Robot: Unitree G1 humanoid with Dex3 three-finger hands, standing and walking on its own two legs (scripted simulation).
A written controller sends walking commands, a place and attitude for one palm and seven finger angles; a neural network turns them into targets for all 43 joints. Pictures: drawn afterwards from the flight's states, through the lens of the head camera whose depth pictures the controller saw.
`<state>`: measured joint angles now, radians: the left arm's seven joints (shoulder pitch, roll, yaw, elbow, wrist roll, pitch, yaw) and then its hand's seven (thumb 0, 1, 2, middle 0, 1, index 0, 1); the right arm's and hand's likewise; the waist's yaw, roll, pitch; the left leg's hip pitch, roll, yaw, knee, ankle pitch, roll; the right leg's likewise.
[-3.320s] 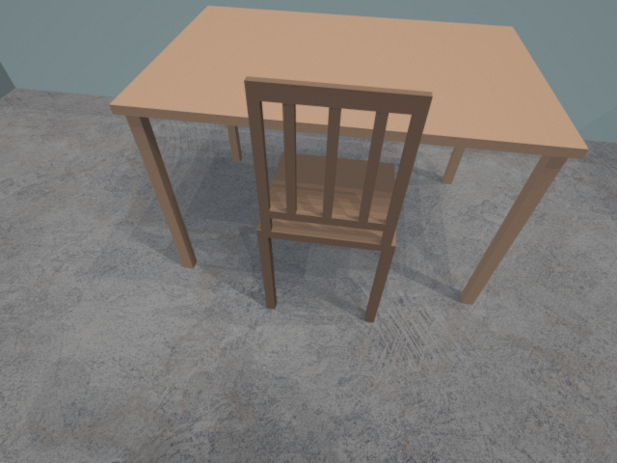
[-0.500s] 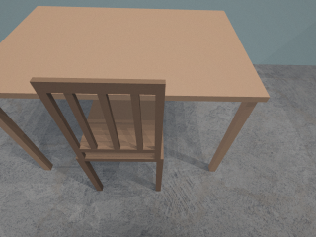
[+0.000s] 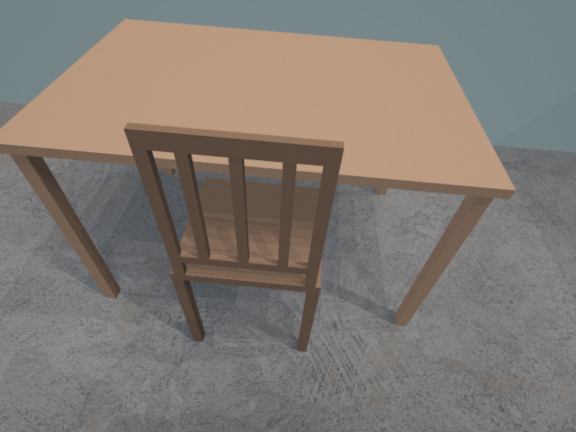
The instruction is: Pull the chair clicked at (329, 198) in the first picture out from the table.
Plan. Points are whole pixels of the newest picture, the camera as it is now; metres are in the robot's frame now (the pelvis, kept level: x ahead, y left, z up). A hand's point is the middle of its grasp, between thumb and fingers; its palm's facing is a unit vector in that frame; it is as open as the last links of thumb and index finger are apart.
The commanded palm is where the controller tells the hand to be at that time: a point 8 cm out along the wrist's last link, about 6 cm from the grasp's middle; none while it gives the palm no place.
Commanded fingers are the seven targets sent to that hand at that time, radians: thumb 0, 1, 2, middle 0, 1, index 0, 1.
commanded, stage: come to a stop and stand still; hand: left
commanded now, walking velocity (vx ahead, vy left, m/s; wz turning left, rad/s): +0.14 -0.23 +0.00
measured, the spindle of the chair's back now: (240, 215) +0.54 +0.16 -0.08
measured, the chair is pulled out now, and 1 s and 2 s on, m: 0.00 0.00 0.00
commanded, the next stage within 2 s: look again from close up in 0.36 s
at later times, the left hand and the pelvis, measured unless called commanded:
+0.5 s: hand out of the picture +0.06 +0.19 -0.17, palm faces -0.02 -0.98 -0.22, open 7.3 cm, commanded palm none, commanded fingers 0.00 0.90 0.90 -0.20 -0.30 -0.20 -0.30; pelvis +0.01 +0.00 +0.00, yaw -2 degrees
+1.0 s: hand out of the picture -0.02 +0.16 -0.17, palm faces +0.02 -0.98 -0.20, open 7.3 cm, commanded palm none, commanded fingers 0.00 0.90 0.90 -0.20 -0.30 -0.20 -0.30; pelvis -0.01 -0.01 +0.01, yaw +0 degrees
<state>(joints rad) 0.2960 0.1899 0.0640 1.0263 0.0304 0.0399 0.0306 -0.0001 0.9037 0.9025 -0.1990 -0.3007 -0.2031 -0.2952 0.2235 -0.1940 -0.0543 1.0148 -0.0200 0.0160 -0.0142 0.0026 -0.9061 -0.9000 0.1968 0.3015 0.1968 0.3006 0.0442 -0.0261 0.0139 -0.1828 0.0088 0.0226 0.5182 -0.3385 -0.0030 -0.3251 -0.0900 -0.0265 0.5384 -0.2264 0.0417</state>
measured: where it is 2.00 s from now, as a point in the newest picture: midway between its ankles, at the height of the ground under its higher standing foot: outside the picture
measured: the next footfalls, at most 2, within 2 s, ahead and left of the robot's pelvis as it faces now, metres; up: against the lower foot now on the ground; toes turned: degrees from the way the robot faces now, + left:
right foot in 0.48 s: +0.04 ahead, -0.12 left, +0.00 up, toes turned -3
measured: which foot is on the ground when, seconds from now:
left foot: down 0.00-1.00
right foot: up 0.00-0.46, down 0.48-1.00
